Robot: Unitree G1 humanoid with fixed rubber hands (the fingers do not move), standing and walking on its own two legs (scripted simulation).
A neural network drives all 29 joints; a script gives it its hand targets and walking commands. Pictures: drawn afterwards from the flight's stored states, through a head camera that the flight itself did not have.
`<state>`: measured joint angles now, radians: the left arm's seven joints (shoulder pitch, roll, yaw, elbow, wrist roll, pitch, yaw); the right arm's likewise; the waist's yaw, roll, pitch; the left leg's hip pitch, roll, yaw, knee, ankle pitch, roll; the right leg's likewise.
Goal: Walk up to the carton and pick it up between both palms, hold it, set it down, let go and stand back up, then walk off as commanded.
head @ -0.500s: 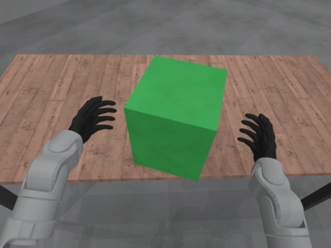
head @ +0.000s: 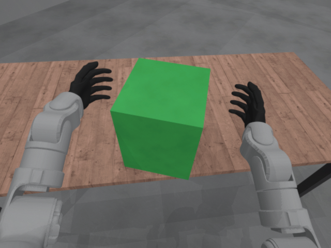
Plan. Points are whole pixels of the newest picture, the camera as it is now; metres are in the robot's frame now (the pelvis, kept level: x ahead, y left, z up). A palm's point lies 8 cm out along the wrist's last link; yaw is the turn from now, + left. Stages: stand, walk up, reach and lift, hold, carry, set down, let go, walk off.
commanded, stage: reach and lift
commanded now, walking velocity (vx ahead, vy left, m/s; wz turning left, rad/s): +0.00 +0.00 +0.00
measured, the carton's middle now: (164, 121) +0.45 -0.02 +0.03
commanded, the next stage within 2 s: none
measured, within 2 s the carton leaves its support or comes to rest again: neither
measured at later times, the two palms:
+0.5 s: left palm (84, 62) +0.48 +0.16 +0.21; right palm (250, 97) +0.38 -0.20 +0.17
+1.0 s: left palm (94, 80) +0.48 +0.15 +0.16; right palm (248, 106) +0.39 -0.21 +0.14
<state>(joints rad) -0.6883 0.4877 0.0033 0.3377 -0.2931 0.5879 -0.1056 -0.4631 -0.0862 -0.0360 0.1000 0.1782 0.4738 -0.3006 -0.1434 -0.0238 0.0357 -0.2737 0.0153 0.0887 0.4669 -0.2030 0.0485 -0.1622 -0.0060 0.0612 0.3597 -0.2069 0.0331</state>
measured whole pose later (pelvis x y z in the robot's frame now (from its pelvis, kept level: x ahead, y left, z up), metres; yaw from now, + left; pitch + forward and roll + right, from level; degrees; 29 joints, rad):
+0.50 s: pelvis +0.00 +0.00 +0.00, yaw +0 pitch +1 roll -2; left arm -1.04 0.49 0.00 0.85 -0.29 0.43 -0.07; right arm -0.80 -0.09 -0.05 0.56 0.18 0.40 -0.29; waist -0.19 -0.02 0.01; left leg -0.27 0.02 0.09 0.47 -0.21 0.05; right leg -0.16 0.00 0.06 0.36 -0.21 0.03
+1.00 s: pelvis +0.01 +0.00 +0.00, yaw +0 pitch +1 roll -2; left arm -1.13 0.42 -0.06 1.34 -0.32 0.10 -0.07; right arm -0.88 -0.09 -0.05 0.94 0.18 0.17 -0.28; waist -0.19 -0.02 0.00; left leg -0.27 0.02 0.09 0.47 -0.21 0.04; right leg -0.16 0.00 0.06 0.36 -0.21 0.03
